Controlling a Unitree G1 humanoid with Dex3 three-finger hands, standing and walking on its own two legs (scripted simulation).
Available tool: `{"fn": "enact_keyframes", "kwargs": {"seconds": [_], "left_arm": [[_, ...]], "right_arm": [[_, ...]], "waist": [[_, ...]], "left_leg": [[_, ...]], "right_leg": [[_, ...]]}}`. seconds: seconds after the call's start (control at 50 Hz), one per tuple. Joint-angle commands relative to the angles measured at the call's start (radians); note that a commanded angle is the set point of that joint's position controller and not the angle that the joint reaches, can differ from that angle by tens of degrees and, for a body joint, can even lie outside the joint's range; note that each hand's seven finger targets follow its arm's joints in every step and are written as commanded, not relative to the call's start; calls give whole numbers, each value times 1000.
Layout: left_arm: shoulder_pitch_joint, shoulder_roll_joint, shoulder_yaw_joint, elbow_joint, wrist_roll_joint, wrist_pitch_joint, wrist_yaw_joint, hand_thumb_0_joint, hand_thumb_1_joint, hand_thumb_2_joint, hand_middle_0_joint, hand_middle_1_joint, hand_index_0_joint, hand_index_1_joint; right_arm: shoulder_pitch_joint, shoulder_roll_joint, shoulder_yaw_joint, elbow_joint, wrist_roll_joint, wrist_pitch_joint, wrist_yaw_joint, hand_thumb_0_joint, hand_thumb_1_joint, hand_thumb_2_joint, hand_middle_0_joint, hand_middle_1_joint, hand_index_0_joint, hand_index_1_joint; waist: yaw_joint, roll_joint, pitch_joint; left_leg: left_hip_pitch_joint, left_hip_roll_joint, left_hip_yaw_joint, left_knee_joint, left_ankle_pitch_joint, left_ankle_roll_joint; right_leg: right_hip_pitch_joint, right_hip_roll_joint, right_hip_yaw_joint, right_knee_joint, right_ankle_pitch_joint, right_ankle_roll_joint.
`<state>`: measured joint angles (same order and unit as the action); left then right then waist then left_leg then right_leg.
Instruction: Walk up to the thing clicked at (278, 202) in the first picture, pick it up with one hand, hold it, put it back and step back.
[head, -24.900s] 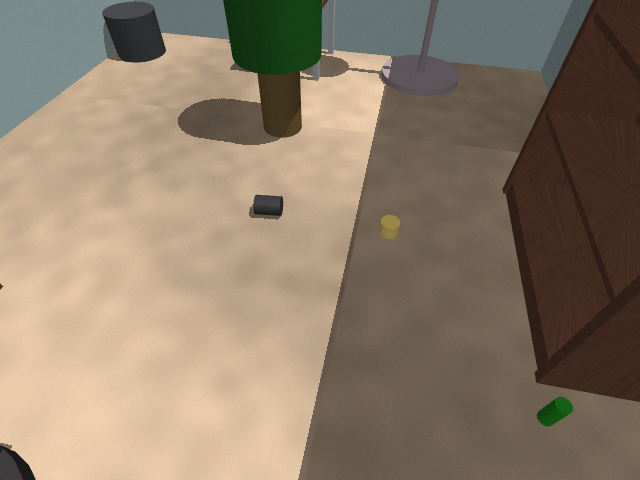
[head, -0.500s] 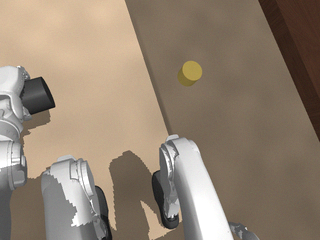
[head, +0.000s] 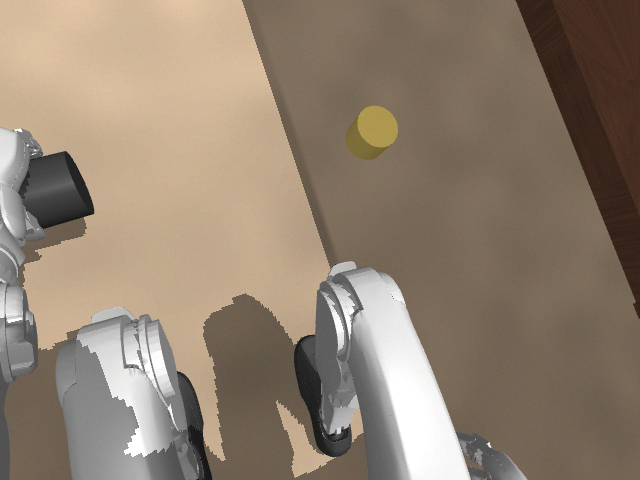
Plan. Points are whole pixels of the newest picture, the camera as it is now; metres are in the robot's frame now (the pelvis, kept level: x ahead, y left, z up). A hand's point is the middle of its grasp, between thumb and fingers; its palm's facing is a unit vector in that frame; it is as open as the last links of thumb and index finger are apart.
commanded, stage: rest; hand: left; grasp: from above
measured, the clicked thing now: (30, 196) +0.48 +0.29 -0.22
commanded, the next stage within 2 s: open in 1.48 s
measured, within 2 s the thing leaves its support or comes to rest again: rests again in 1.90 s
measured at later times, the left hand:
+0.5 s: hand (26, 198) +0.48 +0.29 -0.22, palm faces -0.42 -0.14 -0.90, open 10.7 cm
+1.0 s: hand (34, 202) +0.48 +0.29 -0.25, palm faces -0.42 -0.16 -0.89, open 10.7 cm
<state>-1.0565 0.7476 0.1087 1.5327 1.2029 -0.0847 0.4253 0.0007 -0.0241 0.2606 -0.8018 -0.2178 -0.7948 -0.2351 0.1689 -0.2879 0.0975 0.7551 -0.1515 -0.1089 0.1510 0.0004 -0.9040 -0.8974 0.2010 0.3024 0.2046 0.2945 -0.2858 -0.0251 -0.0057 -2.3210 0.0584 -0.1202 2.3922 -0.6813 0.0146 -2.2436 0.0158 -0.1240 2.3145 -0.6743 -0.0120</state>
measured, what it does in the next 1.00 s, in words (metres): stands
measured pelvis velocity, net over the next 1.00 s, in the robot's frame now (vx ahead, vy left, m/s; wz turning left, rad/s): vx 0.00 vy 0.00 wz -0.07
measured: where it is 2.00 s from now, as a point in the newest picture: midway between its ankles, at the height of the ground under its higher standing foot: (260, 436)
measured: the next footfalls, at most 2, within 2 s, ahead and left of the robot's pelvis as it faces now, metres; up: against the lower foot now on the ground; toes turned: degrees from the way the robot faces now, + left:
none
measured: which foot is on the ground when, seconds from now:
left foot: down 0.00-1.00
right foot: down 0.00-1.00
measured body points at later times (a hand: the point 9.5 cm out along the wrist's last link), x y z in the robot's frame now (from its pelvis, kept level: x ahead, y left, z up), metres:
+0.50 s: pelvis +0.00 +0.00 -0.02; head +0.27 +0.08 +0.33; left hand +0.50 +0.30 -0.17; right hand +0.02 -0.26 -0.11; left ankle +0.08 +0.13 -0.30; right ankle +0.10 -0.11 -0.30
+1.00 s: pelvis +0.00 +0.00 -0.03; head +0.28 +0.08 +0.32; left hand +0.50 +0.30 -0.19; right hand +0.01 -0.25 -0.10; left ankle +0.08 +0.13 -0.30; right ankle +0.10 -0.11 -0.30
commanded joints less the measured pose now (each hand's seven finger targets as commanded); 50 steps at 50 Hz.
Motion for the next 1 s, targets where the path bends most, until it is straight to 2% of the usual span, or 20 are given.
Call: {"fn": "enact_keyframes", "kwargs": {"seconds": [0.0, 0.06, 0.14, 0.24, 0.32, 0.34, 0.4, 0.48, 0.58, 0.6, 0.62, 0.68, 0.7, 0.72, 0.74, 0.78, 0.8, 0.82, 0.84, 0.98], "left_arm": [[-345, 265, 30, -121, 0, -2, 67, 0, 719, 641, -1157, -427, -1134, -451], [-322, 239, 8, -71, -8, 12, 71, 0, 735, 636, -1175, -419, -1150, -445], [-346, 278, 13, -75, -11, 13, 81, 0, 703, 635, -1146, -376, -1119, -404], [-349, 339, 74, -85, -2, -11, 89, 0, 694, 626, -1136, -367, -1110, -394], [-309, 342, 82, -53, 6, -19, 94, 0, 689, 623, -1128, -381, -1104, -406], [-320, 303, 51, -68, -1, -22, 92, 0, 700, 615, -1136, -378, -1112, -402], [-315, 315, 34, -51, 2, -22, 92, 0, 713, 616, -1140, -392, -1119, -414], [-324, 365, 70, -86, 3, -24, 115, 0, 768, 649, -1191, -391, -1165, -417], [-334, 387, 100, -62, 29, -29, 138, 0, 774, 643, -1188, -380, -1163, -405], [-355, 365, 72, -60, 26, -31, 139, 0, 771, 653, -1194, -379, -1165, -408], [-348, 380, 92, -33, 29, -32, 144, 0, 775, 658, -1187, -393, -1162, -419], [-327, 347, 69, -35, 11, -33, 149, 0, 803, 670, -1206, -407, -1182, -432], [-339, 339, 54, -21, 17, -31, 145, 0, 827, 667, -1212, -435, -1194, -453], [-307, 377, 81, -22, 15, -29, 151, 0, 813, 656, -1202, -426, -1183, -445], [-319, 358, 55, -24, 18, -29, 148, 0, 814, 662, -1209, -417, -1187, -439], [-305, 403, 90, -10, 16, -25, 150, 0, 853, 685, -1232, -439, -1212, -459], [-316, 360, 52, -6, 14, -26, 145, 0, 839, 688, -1236, -425, -1210, -451], [-319, 393, 83, -3, 6, -26, 152, 0, 851, 684, -1239, -436, -1218, -458], [-311, 417, 96, -3, 8, -24, 159, 0, 858, 696, -1245, -436, -1222, -461], [-321, 422, 94, 17, 8, -31, 163, 0, 847, 669, -1235, -418, -1212, -441]], "right_arm": [[238, -253, -66, 10, -5, 1, 2, 0, -896, -898, 200, 300, 200, 300], [217, -253, -58, -8, -9, -5, 7, 0, -897, -899, 200, 300, 200, 300], [210, -259, -47, -8, -8, -5, 7, 0, -885, -894, 201, 300, 200, 300], [235, -279, -41, -11, -22, -20, 12, 0, -884, -893, 201, 300, 200, 300], [253, -277, -35, -7, -32, -29, 25, 0, -886, -894, 201, 300, 200, 300], [240, -269, -31, -14, -30, -33, 28, 0, -887, -895, 201, 300, 200, 300], [228, -279, -23, -16, -32, -40, 38, 0, -889, -896, 201, 300, 200, 300], [227, -294, -23, -13, -36, -42, 41, 0, -889, -896, 201, 300, 200, 300], [236, -307, -18, -14, -46, -53, 48, 0, -885, -894, 201, 300, 200, 300], [226, -303, -11, -23, -47, -58, 54, 0, -887, -896, 201, 300, 200, 300], [235, -315, -11, -20, -54, -66, 57, 0, -886, -895, 201, 300, 200, 300], [219, -307, -5, -25, -53, -75, 63, 0, -886, -896, 201, 300, 200, 300], [220, -309, 1, -32, -56, -83, 68, 0, -888, -896, 201, 300, 200, 300], [228, -319, -6, -16, -57, -81, 67, 0, -887, -896, 201, 300, 200, 300], [215, -316, 1, -32, -52, -86, 67, 0, -888, -897, 201, 300, 200, 300], [239, -331, -5, -11, -58, -88, 71, 0, -887, -897, 201, 300, 200, 300], [221, -317, 2, -28, -57, -93, 78, 0, -892, -898, 200, 300, 200, 300], [236, -327, 3, -17, -60, -93, 79, 0, -890, -898, 200, 300, 200, 300], [234, -331, 4, -18, -58, -94, 78, 0, -889, -898, 201, 300, 200, 300], [225, -336, 20, -25, -66, -109, 91, 0, -890, -898, 200, 300, 200, 300]], "waist": [[-14, 366, -708], [-19, 353, -681], [-21, 358, -680], [-54, 317, -664], [-51, 326, -649], [-50, 361, -655], [-51, 380, -647], [-48, 415, -663], [-80, 421, -597], [-81, 413, -586], [-99, 387, -563], [-75, 408, -585], [-98, 414, -571], [-81, 411, -604], [-77, 427, -596], [-85, 427, -597], [-90, 424, -586], [-101, 404, -586], [-84, 407, -577], [-114, 397, -560]], "left_leg": [[517, -28, 63, -212, 190, 11], [501, -27, 61, -206, 160, 14], [468, -25, 57, -189, 149, 17], [440, -22, 50, -141, 205, 21], [427, -20, 49, -133, 205, 20], [450, -20, 47, -141, 207, 14], [461, -18, 36, -137, 196, 12], [489, -12, 24, -140, 209, 5], [481, -12, 19, -128, 203, 3], [461, -11, 24, -115, 191, 7], [443, -13, 24, -105, 185, 11], [461, -11, 20, -122, 193, 5], [465, -12, 18, -118, 193, 6], [479, -9, 13, -126, 204, 5], [483, -12, 13, -129, 203, 0], [491, -8, 13, -121, 216, 1], [478, -7, 12, -112, 208, 3], [466, -7, 10, -111, 209, 8], [453, -7, 14, -112, 198, 8], [455, -4, 8, -93, 221, 10]], "right_leg": [[348, 53, -51, -216, 247, -25], [327, 54, -53, -214, 219, -26], [330, 57, -56, -204, 214, -23], [359, 56, -65, -184, 271, -13], [378, 60, -66, -186, 275, -11], [361, 60, -72, -178, 271, -16], [341, 64, -82, -170, 261, -19], [331, 67, -96, -151, 271, -23], [292, 62, -105, -140, 265, -23], [294, 66, -98, -148, 261, -21], [295, 63, -102, -152, 257, -17], [304, 67, -105, -154, 259, -19], [300, 65, -109, -151, 260, -18], [323, 70, -111, -154, 271, -18], [304, 65, -112, -145, 261, -21], [319, 67, -114, -148, 277, -17], [313, 67, -110, -142, 273, -18], [333, 70, -113, -151, 282, -14], [328, 68, -111, -154, 268, -15], [350, 73, -113, -148, 298, -11]]}}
